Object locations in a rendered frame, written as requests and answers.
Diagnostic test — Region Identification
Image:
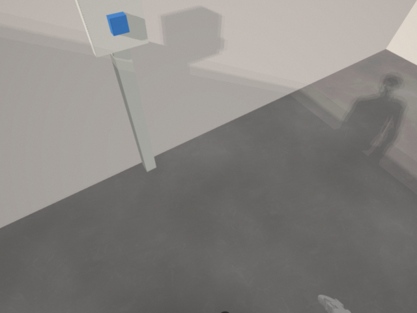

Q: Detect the robot right hand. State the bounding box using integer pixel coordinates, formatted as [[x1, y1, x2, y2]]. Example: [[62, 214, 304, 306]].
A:
[[318, 295, 351, 313]]

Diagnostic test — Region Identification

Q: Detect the button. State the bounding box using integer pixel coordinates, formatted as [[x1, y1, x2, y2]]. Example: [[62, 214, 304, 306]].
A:
[[106, 12, 130, 36]]

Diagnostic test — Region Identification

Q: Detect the panel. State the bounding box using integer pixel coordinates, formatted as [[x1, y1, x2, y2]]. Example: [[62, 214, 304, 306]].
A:
[[75, 0, 156, 171]]

